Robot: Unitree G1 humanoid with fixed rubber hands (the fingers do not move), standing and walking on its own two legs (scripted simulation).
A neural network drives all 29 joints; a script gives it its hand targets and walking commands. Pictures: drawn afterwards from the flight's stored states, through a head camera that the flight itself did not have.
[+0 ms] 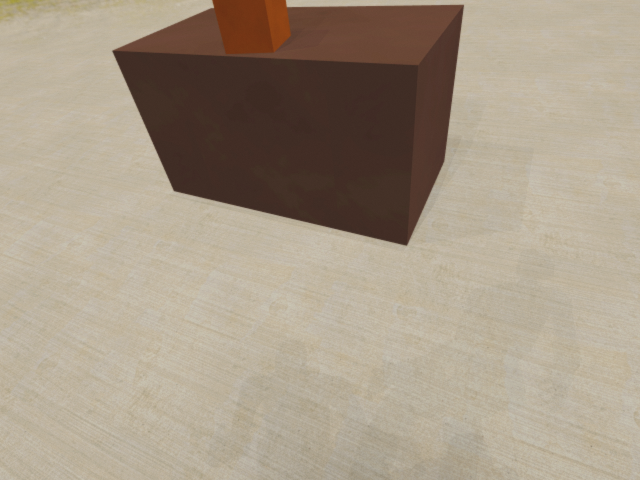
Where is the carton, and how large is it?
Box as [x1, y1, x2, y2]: [212, 0, 290, 53]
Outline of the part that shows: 212,0 226,53 272,52 290,35 285,0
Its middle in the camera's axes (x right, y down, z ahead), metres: -0.25 -0.86 +1.46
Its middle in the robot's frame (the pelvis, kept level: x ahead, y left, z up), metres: +1.68 +0.24 +0.16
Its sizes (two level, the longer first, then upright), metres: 0.210 0.200 0.250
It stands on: a pedestal, 0.77 m high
